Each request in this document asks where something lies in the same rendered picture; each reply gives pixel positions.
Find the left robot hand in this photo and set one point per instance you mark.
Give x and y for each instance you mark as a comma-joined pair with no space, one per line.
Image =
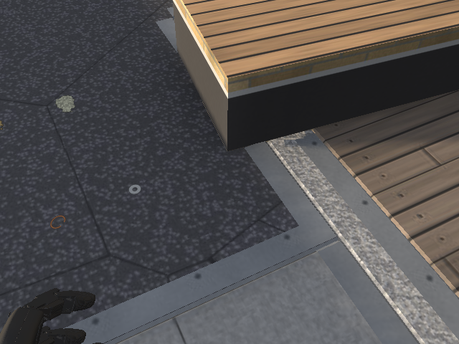
24,325

